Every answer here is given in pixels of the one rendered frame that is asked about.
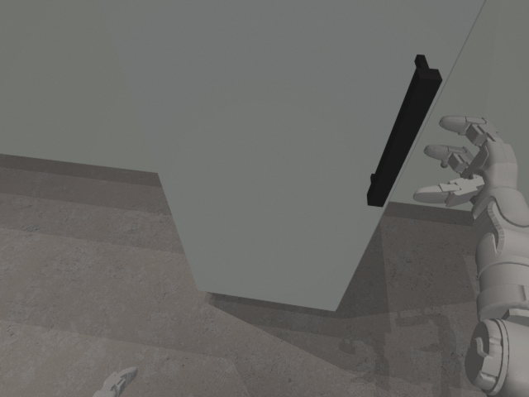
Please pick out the robot right forearm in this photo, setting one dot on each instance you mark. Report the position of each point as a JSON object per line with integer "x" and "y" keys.
{"x": 501, "y": 227}

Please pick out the handle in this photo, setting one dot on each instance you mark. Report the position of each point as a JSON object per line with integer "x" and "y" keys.
{"x": 420, "y": 94}

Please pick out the robot right upper arm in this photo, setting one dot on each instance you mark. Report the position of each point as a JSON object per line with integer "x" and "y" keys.
{"x": 497, "y": 360}

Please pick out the robot left hand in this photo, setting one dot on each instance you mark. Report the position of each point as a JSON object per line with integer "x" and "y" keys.
{"x": 116, "y": 383}

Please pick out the robot right hand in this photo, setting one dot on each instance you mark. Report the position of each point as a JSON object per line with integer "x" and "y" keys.
{"x": 495, "y": 166}

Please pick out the fridge door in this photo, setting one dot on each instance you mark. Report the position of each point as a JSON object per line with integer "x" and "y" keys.
{"x": 265, "y": 120}

